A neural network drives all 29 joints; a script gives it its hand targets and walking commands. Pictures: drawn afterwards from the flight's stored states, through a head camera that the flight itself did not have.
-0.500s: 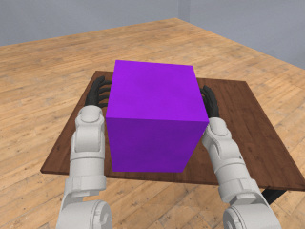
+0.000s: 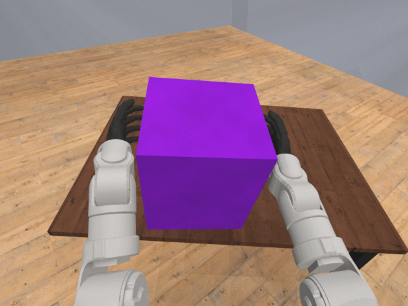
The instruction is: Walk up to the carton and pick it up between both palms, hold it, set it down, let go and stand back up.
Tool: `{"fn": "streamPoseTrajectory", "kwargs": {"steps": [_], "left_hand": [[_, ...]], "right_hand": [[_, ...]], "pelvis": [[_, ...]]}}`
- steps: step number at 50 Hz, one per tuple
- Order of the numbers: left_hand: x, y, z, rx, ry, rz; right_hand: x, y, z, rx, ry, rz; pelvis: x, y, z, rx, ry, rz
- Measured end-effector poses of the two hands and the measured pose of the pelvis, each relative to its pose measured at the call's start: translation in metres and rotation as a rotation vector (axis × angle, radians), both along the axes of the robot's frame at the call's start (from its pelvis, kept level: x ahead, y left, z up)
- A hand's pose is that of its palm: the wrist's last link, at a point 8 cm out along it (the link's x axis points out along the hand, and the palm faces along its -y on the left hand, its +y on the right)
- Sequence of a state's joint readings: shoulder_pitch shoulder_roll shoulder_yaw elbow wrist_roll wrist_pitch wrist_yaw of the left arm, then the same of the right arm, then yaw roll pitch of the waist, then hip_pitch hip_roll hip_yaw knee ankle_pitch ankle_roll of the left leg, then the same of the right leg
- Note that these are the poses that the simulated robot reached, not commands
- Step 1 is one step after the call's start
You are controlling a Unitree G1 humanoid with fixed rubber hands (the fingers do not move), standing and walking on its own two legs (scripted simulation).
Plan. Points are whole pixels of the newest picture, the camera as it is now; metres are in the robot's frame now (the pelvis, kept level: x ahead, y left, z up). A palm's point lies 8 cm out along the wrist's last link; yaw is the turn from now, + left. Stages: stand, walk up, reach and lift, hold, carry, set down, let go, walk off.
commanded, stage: reach and lift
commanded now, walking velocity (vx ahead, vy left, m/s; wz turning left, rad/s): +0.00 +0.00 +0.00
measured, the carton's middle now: (198, 159) +0.39 -0.01 +0.12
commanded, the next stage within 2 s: hold in 0.24 s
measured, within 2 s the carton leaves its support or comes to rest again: neither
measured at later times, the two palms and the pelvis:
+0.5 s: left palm (105, 138) +0.35 +0.15 +0.21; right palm (276, 143) +0.34 -0.15 +0.19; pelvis -0.01 -0.01 +0.00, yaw +0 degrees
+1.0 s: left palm (108, 135) +0.35 +0.15 +0.21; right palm (278, 144) +0.35 -0.15 +0.19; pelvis -0.01 -0.01 +0.00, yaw +0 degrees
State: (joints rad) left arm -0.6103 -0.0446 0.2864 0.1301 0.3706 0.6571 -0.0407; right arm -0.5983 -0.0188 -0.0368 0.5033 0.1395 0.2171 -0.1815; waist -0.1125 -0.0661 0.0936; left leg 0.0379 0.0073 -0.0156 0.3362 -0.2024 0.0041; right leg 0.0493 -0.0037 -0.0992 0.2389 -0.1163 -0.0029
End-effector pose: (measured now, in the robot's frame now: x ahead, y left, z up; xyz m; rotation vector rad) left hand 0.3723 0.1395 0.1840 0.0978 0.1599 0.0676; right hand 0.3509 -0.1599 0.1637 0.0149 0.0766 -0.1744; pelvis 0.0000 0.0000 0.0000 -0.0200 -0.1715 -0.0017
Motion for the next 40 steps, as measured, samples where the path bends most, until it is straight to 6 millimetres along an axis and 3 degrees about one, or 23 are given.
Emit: {"fn": "streamPoseTrajectory", "kwargs": {"steps": [15,27,40], "left_hand": [[-0.002,-0.001,0.014,-0.002,-0.007,0.008],[-0.025,0.016,0.028,-0.025,-0.023,0.059],[-0.020,0.011,0.032,-0.015,-0.020,0.044]], "right_hand": [[0.000,-0.001,0.010,0.003,-0.009,0.005],[-0.007,0.016,0.027,0.004,-0.027,0.054],[-0.006,0.011,0.026,0.012,-0.025,0.042]], "pelvis": [[-0.006,-0.003,0.000,0.003,-0.002,-0.009],[-0.010,-0.006,-0.001,0.006,-0.036,-0.005],[-0.014,-0.008,0.000,0.008,-0.024,-0.003]]}}
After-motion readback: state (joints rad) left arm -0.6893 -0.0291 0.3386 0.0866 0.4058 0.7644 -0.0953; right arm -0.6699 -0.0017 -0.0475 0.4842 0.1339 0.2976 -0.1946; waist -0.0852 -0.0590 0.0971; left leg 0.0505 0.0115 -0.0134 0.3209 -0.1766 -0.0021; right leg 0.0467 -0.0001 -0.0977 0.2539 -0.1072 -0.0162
